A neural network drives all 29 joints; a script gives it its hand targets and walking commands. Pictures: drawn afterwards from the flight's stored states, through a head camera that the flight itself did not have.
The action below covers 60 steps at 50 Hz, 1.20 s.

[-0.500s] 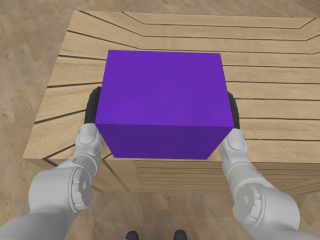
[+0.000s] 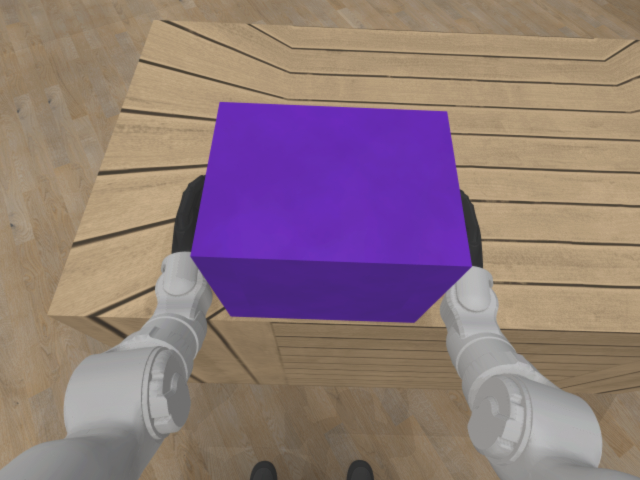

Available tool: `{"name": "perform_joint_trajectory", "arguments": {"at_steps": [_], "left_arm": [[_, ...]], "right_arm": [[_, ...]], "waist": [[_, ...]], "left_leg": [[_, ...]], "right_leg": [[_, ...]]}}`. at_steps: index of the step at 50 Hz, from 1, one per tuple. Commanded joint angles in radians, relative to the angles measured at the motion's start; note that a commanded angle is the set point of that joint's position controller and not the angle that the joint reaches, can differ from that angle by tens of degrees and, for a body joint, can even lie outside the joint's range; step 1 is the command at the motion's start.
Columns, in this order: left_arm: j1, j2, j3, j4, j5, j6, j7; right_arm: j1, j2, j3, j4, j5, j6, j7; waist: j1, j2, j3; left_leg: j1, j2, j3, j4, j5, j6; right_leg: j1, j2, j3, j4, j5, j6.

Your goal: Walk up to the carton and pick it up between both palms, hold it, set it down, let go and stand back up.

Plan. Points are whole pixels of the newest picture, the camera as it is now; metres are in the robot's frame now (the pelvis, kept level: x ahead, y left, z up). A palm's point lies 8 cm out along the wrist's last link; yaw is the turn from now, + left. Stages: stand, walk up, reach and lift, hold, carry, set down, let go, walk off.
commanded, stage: reach and lift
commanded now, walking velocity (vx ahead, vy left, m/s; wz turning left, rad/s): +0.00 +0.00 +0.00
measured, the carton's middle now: (327, 224) +0.42 +0.00 +0.01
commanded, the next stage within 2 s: none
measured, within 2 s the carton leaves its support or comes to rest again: leaves its support in 0.76 s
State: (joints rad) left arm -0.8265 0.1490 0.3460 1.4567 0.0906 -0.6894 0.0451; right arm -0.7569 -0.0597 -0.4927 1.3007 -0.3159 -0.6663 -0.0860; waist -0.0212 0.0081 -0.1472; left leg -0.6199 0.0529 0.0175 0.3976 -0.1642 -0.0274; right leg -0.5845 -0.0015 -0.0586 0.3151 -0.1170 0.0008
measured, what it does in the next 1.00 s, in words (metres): stands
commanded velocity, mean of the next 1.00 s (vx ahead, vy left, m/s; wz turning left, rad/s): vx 0.00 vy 0.00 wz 0.00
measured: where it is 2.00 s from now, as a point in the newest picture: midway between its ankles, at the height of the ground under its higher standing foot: outside the picture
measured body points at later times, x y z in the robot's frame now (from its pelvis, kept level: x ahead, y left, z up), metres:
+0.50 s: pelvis -0.02 +0.00 +0.00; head +0.09 +0.01 +0.44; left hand +0.40 +0.18 +0.00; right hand +0.39 -0.18 +0.00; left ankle -0.01 +0.13 -0.74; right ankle -0.01 -0.12 -0.74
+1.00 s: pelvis -0.02 +0.01 +0.00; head +0.01 +0.00 +0.44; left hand +0.40 +0.18 +0.06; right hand +0.39 -0.17 +0.06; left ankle -0.01 +0.13 -0.74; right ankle -0.01 -0.12 -0.74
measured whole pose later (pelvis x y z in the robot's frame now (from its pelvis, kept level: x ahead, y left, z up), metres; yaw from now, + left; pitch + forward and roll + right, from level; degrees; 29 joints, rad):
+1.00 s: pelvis -0.02 +0.01 +0.00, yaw +1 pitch +18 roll -2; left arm -0.79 0.17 -0.06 1.39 -0.24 -0.47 0.11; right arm -0.70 -0.13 -0.07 1.15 0.08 -0.35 -0.11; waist -0.04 0.06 -0.28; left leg -0.61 0.04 0.00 0.50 -0.20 -0.02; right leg -0.56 -0.01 -0.07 0.41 -0.16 0.01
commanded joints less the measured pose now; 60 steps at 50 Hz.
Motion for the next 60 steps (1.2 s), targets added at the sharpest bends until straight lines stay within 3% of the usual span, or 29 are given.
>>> {"name": "perform_joint_trajectory", "arguments": {"at_steps": [1, 2, 3, 4, 5, 6, 7, 17, 18, 23, 24, 27, 28, 29, 34, 35, 36, 39, 40, 41, 43, 44, 46, 48, 49, 53, 56, 59, 60], "left_arm": [[-0.456, -0.54, -0.208, -0.073, 0.153, -0.065, -0.137], [-0.455, -0.55, -0.217, -0.085, 0.145, -0.068, -0.136], [-0.465, -0.544, -0.224, -0.061, 0.132, -0.064, -0.141], [-0.469, -0.547, -0.221, -0.078, 0.138, -0.065, -0.141], [-0.481, -0.557, -0.236, -0.08, 0.134, -0.069, -0.138], [-0.48, -0.546, -0.234, -0.08, 0.132, -0.068, -0.135], [-0.473, -0.551, -0.234, -0.09, 0.132, -0.065, -0.136], [-0.486, -0.57, -0.276, -0.08, 0.103, -0.048, -0.124], [-0.496, -0.579, -0.284, -0.081, 0.099, -0.047, -0.126], [-0.554, -0.579, -0.322, -0.093, 0.057, -0.034, -0.113], [-0.569, -0.594, -0.343, -0.11, 0.043, -0.028, -0.118], [-0.574, -0.609, -0.364, -0.126, 0.005, -0.026, -0.115], [-0.587, -0.602, -0.369, -0.134, -0.007, -0.021, -0.119], [-0.587, -0.58, -0.355, -0.096, -0.006, -0.018, -0.124], [-0.67, -0.622, -0.438, -0.195, -0.07, -0.007, -0.109], [-0.664, -0.624, -0.46, -0.197, -0.083, -0.003, -0.105], [-0.662, -0.641, -0.465, -0.181, -0.098, 0.011, -0.102], [-0.707, -0.673, -0.518, -0.272, -0.143, 0.019, -0.094], [-0.68, -0.693, -0.539, -0.276, -0.157, 0.03, -0.093], [-0.733, -0.695, -0.545, -0.323, -0.165, 0.029, -0.093], [-0.746, -0.713, -0.58, -0.384, -0.17, 0.046, -0.087], [-0.751, -0.722, -0.595, -0.4, -0.186, 0.056, -0.087], [-0.72, -0.741, -0.617, -0.421, -0.202, 0.094, -0.09], [-0.741, -0.742, -0.619, -0.484, -0.193, 0.144, -0.085], [-0.734, -0.741, -0.628, -0.501, -0.198, 0.169, -0.083], [-0.696, -0.751, -0.637, -0.614, -0.209, 0.31, -0.081], [-0.642, -0.729, -0.602, -0.706, -0.193, 0.424, -0.087], [-0.649, -0.739, -0.577, -0.839, -0.163, 0.521, -0.091], [-0.583, -0.728, -0.555, -0.808, -0.147, 0.566, -0.1]], "right_arm": [[-0.379, 0.542, 0.312, 0.048, -0.148, -0.095, 0.148], [-0.389, 0.538, 0.319, 0.059, -0.152, -0.098, 0.146], [-0.397, 0.522, 0.318, 0.074, -0.147, -0.099, 0.144], [-0.398, 0.522, 0.318, 0.065, -0.155, -0.1, 0.144], [-0.389, 0.518, 0.311, 0.085, -0.158, -0.107, 0.143], [-0.395, 0.529, 0.323, 0.091, -0.141, -0.106, 0.144], [-0.383, 0.494, 0.307, 0.105, -0.156, -0.107, 0.141], [-0.438, 0.479, 0.333, 0.102, -0.112, -0.097, 0.152], [-0.452, 0.488, 0.329, 0.091, -0.118, -0.099, 0.149], [-0.497, 0.482, 0.332, 0.079, -0.098, -0.066, 0.153], [-0.485, 0.496, 0.332, 0.067, -0.101, -0.058, 0.15], [-0.492, 0.518, 0.387, 0.026, -0.067, -0.04, 0.155], [-0.515, 0.512, 0.399, 0.023, -0.055, -0.031, 0.159], [-0.513, 0.522, 0.409, 0.018, -0.04, -0.02, 0.16], [-0.532, 0.565, 0.465, -0.031, 0.012, 0.037, 0.157], [-0.552, 0.578, 0.508, -0.071, 0.028, 0.049, 0.165], [-0.584, 0.588, 0.519, -0.099, 0.065, 0.062, 0.163], [-0.557, 0.621, 0.581, -0.144, 0.109, 0.115, 0.165], [-0.585, 0.627, 0.631, -0.204, 0.143, 0.125, 0.168], [-0.579, 0.64, 0.642, -0.226, 0.156, 0.142, 0.163], [-0.586, 0.659, 0.695, -0.274, 0.197, 0.178, 0.162], [-0.602, 0.655, 0.709, -0.317, 0.222, 0.191, 0.164], [-0.605, 0.66, 0.762, -0.378, 0.276, 0.234, 0.152], [-0.603, 0.676, 0.79, -0.414, 0.31, 0.297, 0.145], [-0.593, 0.704, 0.797, -0.443, 0.33, 0.324, 0.136], [-0.59, 0.667, 0.837, -0.552, 0.422, 0.463, 0.107], [-0.523, 0.665, 0.841, -0.596, 0.485, 0.556, 0.088], [-0.508, 0.614, 0.795, -0.609, 0.519, 0.615, 0.082], [-0.515, 0.598, 0.792, -0.65, 0.529, 0.628, 0.079]], "waist": [[0.011, 0.03, -0.588], [0.014, 0.021, -0.596], [-0.018, 0.005, -0.597], [0.016, 0.024, -0.594], [-0.009, 0.024, -0.59], [0.024, 0.019, -0.583], [-0.011, 0.018, -0.581], [0.027, 0.033, -0.601], [0.003, 0.011, -0.619], [0.007, 0.041, -0.624], [-0.009, 0.055, -0.643], [0.001, 0.037, -0.672], [-0.017, 0.017, -0.679], [-0.002, 0.022, -0.682], [-0.03, 0.036, -0.711], [-0.008, 0.059, -0.726], [-0.01, 0.044, -0.728], [-0.035, 0.047, -0.755], [-0.017, 0.047, -0.791], [-0.038, 0.046, -0.797], [-0.033, 0.09, -0.799], [-0.044, 0.066, -0.8], [-0.048, 0.05, -0.751], [-0.017, 0.053, -0.73], [-0.041, 0.039, -0.695], [-0.023, 0.04, -0.554], [-0.009, 0.016, -0.462], [-0.023, 0.06, -0.38], [-0.018, 0.039, -0.363]], "left_leg": [[0.259, -0.049, 0.073, 0.057, 0.514, -0.058], [0.254, -0.046, 0.077, 0.056, 0.525, -0.059], [0.251, -0.045, 0.067, 0.047, 0.496, -0.059], [0.236, -0.05, 0.069, 0.043, 0.479, -0.05], [0.251, -0.05, 0.072, 0.037, 0.473, -0.057], [0.263, -0.044, 0.071, 0.044, 0.488, -0.052], [0.275, -0.049, 0.073, 0.04, 0.485, -0.061], [0.296, -0.048, 0.069, 0.043, 0.427, -0.047], [0.287, -0.045, 0.073, 0.047, 0.419, -0.053], [0.291, -0.045, 0.071, 0.044, 0.344, -0.048], [0.285, -0.055, 0.069, 0.053, 0.328, -0.044], [0.247, -0.058, 0.058, 0.061, 0.342, -0.043], [0.234, -0.059, 0.06, 0.057, 0.324, -0.037], [0.214, -0.062, 0.061, 0.064, 0.317, -0.035], [0.243, -0.07, 0.041, 0.082, 0.265, -0.032], [0.232, -0.066, 0.04, 0.078, 0.261, -0.032], [0.251, -0.067, 0.03, 0.095, 0.265, -0.029], [0.25, -0.07, 0.008, 0.109, 0.292, -0.026], [0.272, -0.071, 0.003, 0.121, 0.32, -0.029], [0.268, -0.072, -0.009, 0.126, 0.326, -0.03], [0.318, -0.075, -0.015, 0.134, 0.377, -0.04], [0.314, -0.075, -0.032, 0.136, 0.381, -0.038], [0.338, -0.078, -0.04, 0.136, 0.397, -0.038], [0.365, -0.076, -0.043, 0.114, 0.366, -0.035], [0.375, -0.076, -0.041, 0.108, 0.356, -0.032], [0.451, -0.071, -0.042, 0.048, 0.308, -0.039], [0.501, -0.074, -0.04, 0.014, 0.325, -0.031], [0.564, -0.072, -0.045, -0.006, 0.366, -0.058], [0.577, -0.074, -0.044, -0.016, 0.377, -0.057]], "right_leg": [[0.427, 0.013, -0.019, 0.091, 0.617, -0.002], [0.435, 0.016, -0.018, 0.101, 0.644, 0.0], [0.434, 0.012, -0.021, 0.108, 0.64, 0.006], [0.434, 0.009, -0.022, 0.095, 0.613, -0.001], [0.408, 0.016, -0.025, 0.089, 0.589, 0.002], [0.388, 0.018, -0.024, 0.09, 0.567, -0.001], [0.392, 0.015, -0.027, 0.075, 0.559, -0.003], [0.316, 0.027, -0.023, 0.066, 0.461, -0.009], [0.316, 0.027, -0.028, 0.068, 0.459, -0.01], [0.26, 0.03, -0.04, 0.063, 0.346, -0.001], [0.266, 0.026, -0.033, 0.067, 0.359, -0.012], [0.306, 0.026, -0.016, 0.09, 0.406, -0.008], [0.33, 0.021, -0.013, 0.106, 0.419, -0.002], [0.337, 0.018, -0.015, 0.103, 0.395, 0.001], [0.28, 0.031, -0.02, 0.106, 0.318, 0.005], [0.289, 0.029, -0.011, 0.118, 0.325, 0.013], [0.28, 0.031, -0.022, 0.12, 0.308, 0.011], [0.278, 0.043, -0.015, 0.132, 0.329, 0.015], [0.294, 0.045, -0.013, 0.14, 0.343, 0.019], [0.301, 0.044, -0.012, 0.139, 0.351, 0.016], [0.315, 0.05, -0.014, 0.155, 0.382, 0.02], [0.325, 0.055, -0.01, 0.154, 0.376, 0.021], [0.345, 0.056, 0.002, 0.14, 0.387, 0.027], [0.35, 0.056, 0.011, 0.132, 0.324, 0.03], [0.35, 0.057, 0.019, 0.113, 0.306, 0.032], [0.375, 0.059, 0.034, 0.044, 0.167, 0.028], [0.412, 0.049, 0.054, 0.011, 0.19, 0.023], [0.444, 0.05, 0.056, -0.029, 0.197, 0.01], [0.477, 0.055, 0.057, -0.036, 0.211, 0.013]]}}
